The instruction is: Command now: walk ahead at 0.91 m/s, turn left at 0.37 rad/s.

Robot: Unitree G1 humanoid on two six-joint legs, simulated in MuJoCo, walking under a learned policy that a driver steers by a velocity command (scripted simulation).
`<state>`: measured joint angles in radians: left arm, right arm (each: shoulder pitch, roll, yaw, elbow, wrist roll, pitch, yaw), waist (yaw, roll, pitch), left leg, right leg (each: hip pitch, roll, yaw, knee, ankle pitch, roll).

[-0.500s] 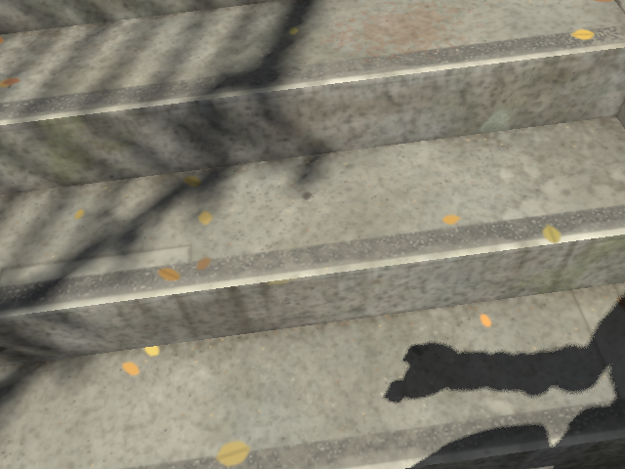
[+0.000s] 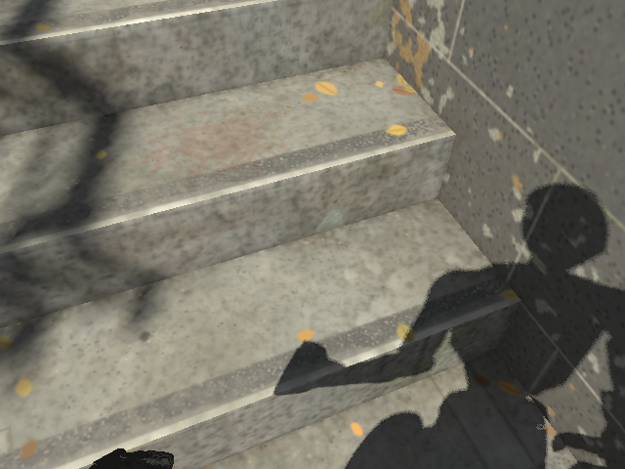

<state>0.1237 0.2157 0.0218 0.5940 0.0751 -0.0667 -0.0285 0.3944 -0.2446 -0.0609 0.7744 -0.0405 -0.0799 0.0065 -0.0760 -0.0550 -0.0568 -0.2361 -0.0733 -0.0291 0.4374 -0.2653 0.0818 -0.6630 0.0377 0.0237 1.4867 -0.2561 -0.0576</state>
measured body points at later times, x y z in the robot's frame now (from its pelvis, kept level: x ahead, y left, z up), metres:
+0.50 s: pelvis +0.34 -0.08 +0.13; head +0.37 -0.10 +0.58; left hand +0.29 +0.21 +0.02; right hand +0.65 -0.23 +0.06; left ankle +0.25 +0.03 -0.31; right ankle +0.35 -0.19 -0.56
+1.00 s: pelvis +0.67 +0.05 +0.33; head +0.70 +0.04 +0.78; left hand +0.73 +0.39 +0.34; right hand +0.76 -0.21 +0.18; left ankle +0.62 +0.06 -0.39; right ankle +0.84 -0.01 -0.01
